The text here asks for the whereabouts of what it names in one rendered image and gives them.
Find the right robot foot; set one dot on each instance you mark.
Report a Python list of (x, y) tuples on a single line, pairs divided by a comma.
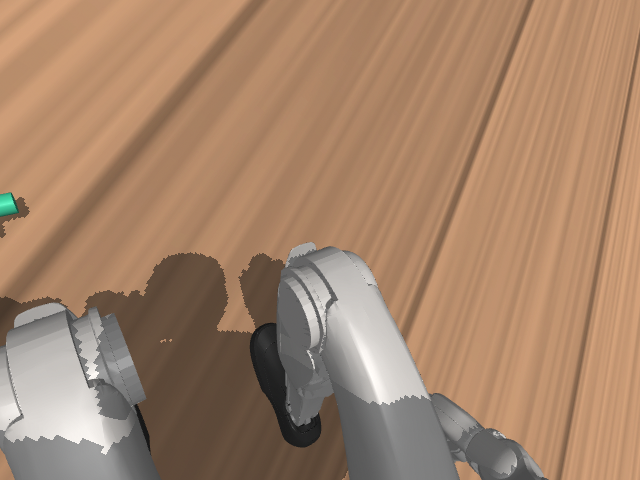
[(271, 377)]

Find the left robot foot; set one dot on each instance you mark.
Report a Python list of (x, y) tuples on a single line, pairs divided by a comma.
[(143, 426)]

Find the bottle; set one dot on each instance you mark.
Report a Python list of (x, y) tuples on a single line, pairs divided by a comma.
[(8, 205)]

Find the right robot hand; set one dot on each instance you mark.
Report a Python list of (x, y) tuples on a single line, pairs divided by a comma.
[(459, 426)]

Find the right robot arm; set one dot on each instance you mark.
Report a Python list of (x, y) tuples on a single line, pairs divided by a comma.
[(494, 457)]

